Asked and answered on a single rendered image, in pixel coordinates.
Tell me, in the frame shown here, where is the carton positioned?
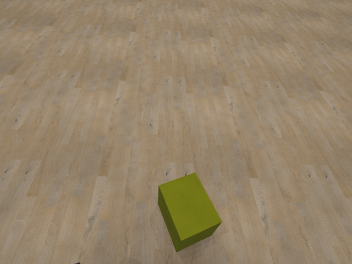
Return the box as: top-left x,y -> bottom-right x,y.
158,173 -> 222,252

